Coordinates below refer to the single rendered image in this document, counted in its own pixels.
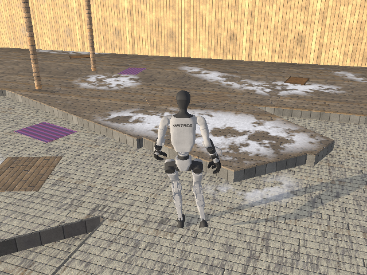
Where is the right robot upper arm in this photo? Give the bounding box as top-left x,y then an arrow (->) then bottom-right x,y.
195,116 -> 212,148

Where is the left robot upper arm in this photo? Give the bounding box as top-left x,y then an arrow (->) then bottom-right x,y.
156,115 -> 171,146

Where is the left robot hand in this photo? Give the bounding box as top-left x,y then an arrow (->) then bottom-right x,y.
154,151 -> 167,160

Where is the right robot hand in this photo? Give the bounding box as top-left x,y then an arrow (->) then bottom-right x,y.
208,160 -> 221,174

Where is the right robot forearm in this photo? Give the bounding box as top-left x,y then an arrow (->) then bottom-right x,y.
206,139 -> 220,163

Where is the robot right thigh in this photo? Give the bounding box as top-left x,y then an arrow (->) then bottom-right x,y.
192,159 -> 203,194

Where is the robot right foot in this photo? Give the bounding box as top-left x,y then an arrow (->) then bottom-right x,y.
199,219 -> 208,228

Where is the left robot forearm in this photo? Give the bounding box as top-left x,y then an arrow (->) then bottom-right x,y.
154,138 -> 162,155

